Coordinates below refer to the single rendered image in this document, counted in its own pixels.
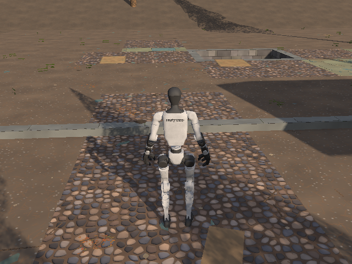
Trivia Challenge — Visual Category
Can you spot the right robot shin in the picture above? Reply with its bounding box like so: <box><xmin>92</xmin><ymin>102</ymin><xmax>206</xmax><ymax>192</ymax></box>
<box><xmin>185</xmin><ymin>182</ymin><xmax>194</xmax><ymax>219</ymax></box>

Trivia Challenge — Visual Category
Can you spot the right robot forearm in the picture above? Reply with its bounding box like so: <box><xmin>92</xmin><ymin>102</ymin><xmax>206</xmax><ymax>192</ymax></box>
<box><xmin>197</xmin><ymin>132</ymin><xmax>209</xmax><ymax>155</ymax></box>

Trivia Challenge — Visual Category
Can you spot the left robot shin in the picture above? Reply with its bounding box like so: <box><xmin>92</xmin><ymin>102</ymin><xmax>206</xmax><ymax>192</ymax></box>
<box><xmin>161</xmin><ymin>183</ymin><xmax>169</xmax><ymax>221</ymax></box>

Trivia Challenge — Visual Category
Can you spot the robot shin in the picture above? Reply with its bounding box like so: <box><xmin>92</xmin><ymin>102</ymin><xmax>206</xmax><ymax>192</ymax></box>
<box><xmin>161</xmin><ymin>183</ymin><xmax>169</xmax><ymax>221</ymax></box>
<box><xmin>185</xmin><ymin>182</ymin><xmax>194</xmax><ymax>219</ymax></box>

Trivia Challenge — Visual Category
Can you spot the robot right hand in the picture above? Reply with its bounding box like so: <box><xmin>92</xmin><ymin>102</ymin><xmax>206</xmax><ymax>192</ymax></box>
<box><xmin>198</xmin><ymin>153</ymin><xmax>210</xmax><ymax>166</ymax></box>

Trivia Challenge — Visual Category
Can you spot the left robot upper arm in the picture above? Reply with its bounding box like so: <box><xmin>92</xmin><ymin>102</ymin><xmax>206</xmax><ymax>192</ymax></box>
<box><xmin>149</xmin><ymin>111</ymin><xmax>163</xmax><ymax>141</ymax></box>

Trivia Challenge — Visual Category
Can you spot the left robot forearm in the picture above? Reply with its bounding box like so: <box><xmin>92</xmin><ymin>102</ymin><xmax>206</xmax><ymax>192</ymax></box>
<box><xmin>144</xmin><ymin>133</ymin><xmax>155</xmax><ymax>155</ymax></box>

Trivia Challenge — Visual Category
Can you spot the right robot upper arm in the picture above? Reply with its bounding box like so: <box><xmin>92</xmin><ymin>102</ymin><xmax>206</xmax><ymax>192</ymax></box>
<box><xmin>186</xmin><ymin>111</ymin><xmax>202</xmax><ymax>141</ymax></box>

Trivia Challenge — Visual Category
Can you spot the robot left hand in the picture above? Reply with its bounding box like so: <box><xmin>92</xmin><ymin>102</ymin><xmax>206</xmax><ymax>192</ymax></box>
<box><xmin>143</xmin><ymin>153</ymin><xmax>155</xmax><ymax>166</ymax></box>

